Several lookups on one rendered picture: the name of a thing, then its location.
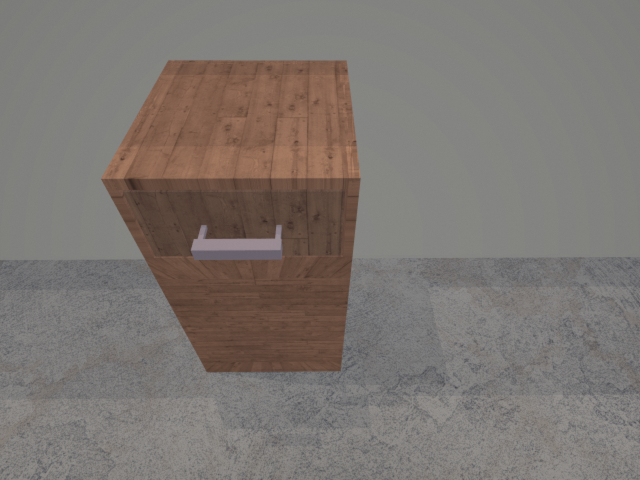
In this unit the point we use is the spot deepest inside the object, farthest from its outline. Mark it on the handle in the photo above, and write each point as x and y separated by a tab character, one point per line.
237	249

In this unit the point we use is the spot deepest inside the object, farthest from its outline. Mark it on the drawer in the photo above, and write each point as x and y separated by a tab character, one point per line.
311	219

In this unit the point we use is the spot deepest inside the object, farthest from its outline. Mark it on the cabinet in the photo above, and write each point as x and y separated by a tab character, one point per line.
249	125

